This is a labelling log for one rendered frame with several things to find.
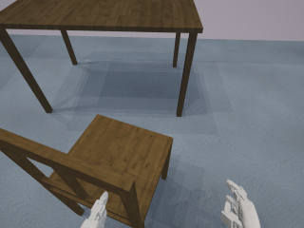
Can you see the robot right hand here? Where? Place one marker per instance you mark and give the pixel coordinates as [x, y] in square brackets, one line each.
[244, 213]

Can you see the robot left hand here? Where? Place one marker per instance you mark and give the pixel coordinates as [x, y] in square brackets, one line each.
[98, 213]

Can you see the chair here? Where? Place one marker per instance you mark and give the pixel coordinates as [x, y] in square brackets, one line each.
[122, 159]

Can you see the table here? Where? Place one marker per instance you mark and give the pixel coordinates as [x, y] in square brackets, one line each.
[168, 16]

